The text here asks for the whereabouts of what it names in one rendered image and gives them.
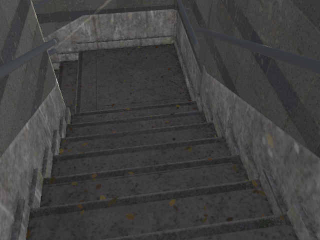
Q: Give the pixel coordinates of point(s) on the stairs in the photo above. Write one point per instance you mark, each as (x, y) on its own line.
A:
(154, 172)
(67, 80)

